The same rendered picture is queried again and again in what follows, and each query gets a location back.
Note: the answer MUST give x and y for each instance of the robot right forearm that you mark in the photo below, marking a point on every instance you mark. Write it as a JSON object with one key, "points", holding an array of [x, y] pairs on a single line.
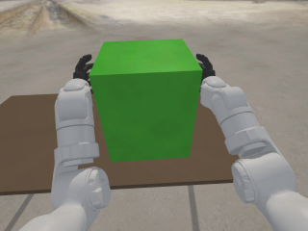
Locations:
{"points": [[243, 134]]}

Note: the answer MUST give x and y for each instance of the table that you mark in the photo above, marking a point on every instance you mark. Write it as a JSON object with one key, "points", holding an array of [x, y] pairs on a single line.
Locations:
{"points": [[28, 138]]}

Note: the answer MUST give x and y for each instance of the carton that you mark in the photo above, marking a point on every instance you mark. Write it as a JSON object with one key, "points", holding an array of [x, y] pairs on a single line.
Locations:
{"points": [[146, 94]]}

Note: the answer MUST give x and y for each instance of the right robot upper arm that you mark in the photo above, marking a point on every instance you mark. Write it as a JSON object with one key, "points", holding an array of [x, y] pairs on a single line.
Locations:
{"points": [[266, 181]]}

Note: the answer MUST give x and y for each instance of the robot right hand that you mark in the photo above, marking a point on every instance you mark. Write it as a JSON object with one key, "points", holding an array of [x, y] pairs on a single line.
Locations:
{"points": [[206, 67]]}

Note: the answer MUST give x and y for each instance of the left robot upper arm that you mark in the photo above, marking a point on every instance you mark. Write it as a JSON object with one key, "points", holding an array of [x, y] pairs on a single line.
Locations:
{"points": [[77, 197]]}

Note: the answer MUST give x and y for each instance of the robot left hand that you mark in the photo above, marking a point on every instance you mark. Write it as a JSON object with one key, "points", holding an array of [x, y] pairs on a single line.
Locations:
{"points": [[81, 69]]}

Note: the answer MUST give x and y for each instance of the robot left forearm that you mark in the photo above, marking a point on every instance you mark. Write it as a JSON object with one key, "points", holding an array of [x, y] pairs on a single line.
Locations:
{"points": [[75, 128]]}

